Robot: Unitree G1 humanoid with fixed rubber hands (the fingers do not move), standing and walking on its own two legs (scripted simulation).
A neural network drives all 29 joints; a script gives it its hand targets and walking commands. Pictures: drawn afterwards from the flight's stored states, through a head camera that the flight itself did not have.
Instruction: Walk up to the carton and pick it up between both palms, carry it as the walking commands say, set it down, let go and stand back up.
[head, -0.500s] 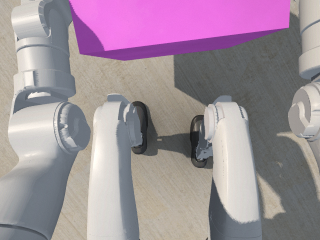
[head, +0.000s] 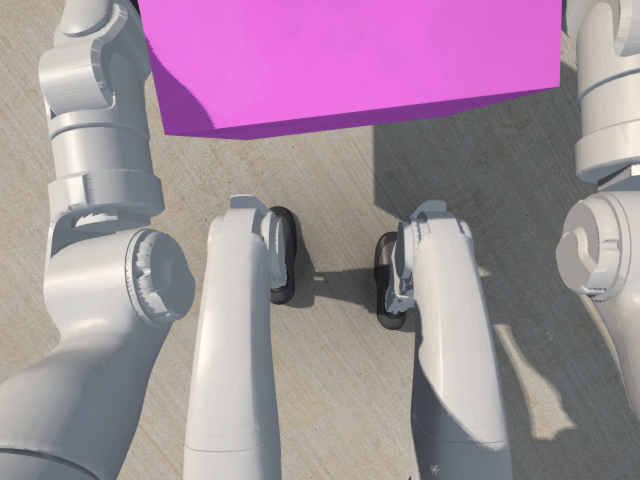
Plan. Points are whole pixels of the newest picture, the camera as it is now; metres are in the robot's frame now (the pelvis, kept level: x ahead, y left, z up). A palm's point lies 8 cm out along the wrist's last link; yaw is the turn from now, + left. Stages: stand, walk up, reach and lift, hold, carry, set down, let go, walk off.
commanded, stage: reach and lift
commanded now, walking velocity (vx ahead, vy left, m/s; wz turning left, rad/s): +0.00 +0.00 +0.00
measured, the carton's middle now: out of the picture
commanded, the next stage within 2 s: none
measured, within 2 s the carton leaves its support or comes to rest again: neither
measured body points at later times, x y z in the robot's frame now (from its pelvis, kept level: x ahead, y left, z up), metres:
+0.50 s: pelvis +0.01 +0.00 +0.06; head +0.27 -0.01 +0.43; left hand +0.53 +0.20 +0.02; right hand +0.55 -0.19 +0.02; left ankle +0.17 +0.13 -0.48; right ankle +0.12 -0.11 -0.48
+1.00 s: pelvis +0.10 +0.00 +0.16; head +0.28 -0.01 +0.57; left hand +0.51 +0.21 +0.10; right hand +0.53 -0.19 +0.10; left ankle +0.17 +0.13 -0.48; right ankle +0.12 -0.11 -0.48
